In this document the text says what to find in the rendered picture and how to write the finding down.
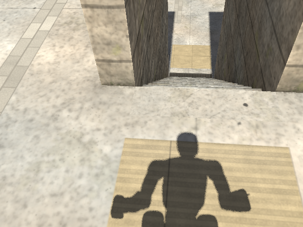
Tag stairs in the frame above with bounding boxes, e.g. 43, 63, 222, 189
142, 77, 262, 92

